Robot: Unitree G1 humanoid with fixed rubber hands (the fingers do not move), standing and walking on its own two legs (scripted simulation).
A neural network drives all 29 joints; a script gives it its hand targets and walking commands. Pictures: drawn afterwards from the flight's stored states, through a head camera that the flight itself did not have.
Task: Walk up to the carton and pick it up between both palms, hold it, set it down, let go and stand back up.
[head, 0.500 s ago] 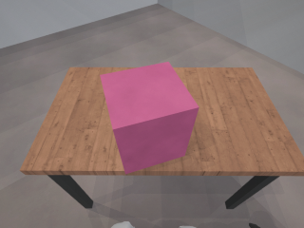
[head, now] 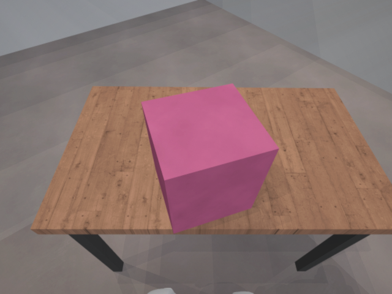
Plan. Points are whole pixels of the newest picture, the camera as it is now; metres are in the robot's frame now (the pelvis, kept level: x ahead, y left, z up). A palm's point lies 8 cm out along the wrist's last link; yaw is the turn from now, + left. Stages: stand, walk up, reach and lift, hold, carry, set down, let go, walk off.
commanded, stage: walk up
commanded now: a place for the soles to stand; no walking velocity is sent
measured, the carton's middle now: (202, 160) +0.41 +0.00 +0.02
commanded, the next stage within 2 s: reach and lift in 1.66 s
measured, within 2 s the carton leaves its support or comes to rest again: neither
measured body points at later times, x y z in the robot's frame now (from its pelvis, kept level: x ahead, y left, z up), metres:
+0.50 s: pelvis +0.02 +0.00 +0.00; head +0.06 -0.01 +0.45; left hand +0.06 +0.31 -0.12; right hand +0.14 -0.28 -0.13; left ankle +0.03 +0.08 -0.71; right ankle +0.03 -0.13 -0.71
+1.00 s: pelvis +0.01 -0.01 +0.00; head +0.04 -0.01 +0.45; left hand +0.06 +0.30 -0.12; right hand +0.12 -0.30 -0.13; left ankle +0.03 +0.08 -0.71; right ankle +0.02 -0.13 -0.71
